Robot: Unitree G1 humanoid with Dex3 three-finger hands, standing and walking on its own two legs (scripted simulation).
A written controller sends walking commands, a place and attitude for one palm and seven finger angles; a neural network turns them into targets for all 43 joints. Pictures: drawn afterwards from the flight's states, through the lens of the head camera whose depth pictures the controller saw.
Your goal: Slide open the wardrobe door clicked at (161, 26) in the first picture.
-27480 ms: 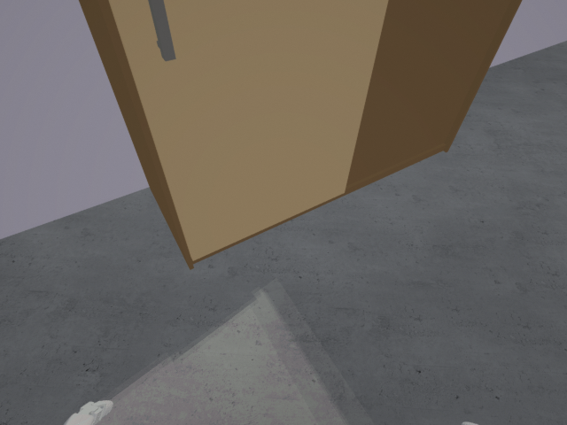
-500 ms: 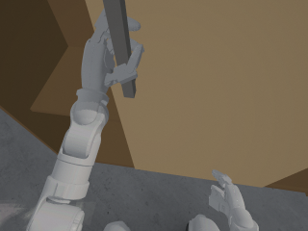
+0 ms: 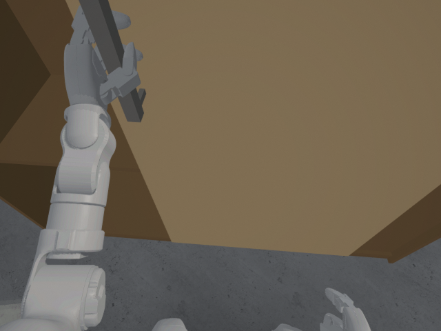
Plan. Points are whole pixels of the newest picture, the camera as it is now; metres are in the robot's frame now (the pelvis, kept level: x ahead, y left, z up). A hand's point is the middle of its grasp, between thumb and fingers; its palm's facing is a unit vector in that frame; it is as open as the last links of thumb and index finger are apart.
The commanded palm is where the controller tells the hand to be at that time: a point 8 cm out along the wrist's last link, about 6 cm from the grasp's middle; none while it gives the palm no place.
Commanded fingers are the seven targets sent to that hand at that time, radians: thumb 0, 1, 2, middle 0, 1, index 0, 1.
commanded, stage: step sideways, sliding the door along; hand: left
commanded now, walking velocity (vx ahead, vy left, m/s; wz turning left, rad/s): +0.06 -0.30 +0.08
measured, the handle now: (120, 50) +0.45 +0.22 +0.24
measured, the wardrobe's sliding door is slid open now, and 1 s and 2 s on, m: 0.56 0.56 0.55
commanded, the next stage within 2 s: stop walking and hold the door there in 0.28 s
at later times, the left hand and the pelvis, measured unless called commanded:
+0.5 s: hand (131, 70) +0.41 +0.20 +0.23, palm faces +0.53 -0.82 -0.21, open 6.5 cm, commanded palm +0.38 +0.22 +0.21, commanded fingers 0.00 0.90 0.90 -0.45 -1.40 -0.45 -1.40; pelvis +0.04 -0.13 +0.00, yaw +4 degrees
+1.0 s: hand (133, 69) +0.41 +0.19 +0.24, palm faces +0.56 -0.82 -0.14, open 6.3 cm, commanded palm +0.37 +0.22 +0.21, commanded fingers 0.00 0.90 0.90 -0.45 -1.40 -0.45 -1.40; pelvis +0.03 -0.13 +0.01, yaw -1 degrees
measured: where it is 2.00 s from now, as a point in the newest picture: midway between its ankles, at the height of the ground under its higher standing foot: outside the picture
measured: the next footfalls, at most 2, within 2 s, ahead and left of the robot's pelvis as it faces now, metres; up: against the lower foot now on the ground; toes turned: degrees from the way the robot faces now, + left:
right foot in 0.02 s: +0.08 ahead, -0.18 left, +0.00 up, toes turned -4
left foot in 0.18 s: +0.06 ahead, +0.09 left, +0.00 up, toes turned +14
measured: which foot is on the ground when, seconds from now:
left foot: down 0.00-0.02, up 0.04-0.16, down 0.18-0.50, up 0.52-0.72, down 0.74-1.00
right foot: up 0.00-0.00, down 0.02-0.18, up 0.20-0.48, down 0.50-0.76, up 0.78-1.00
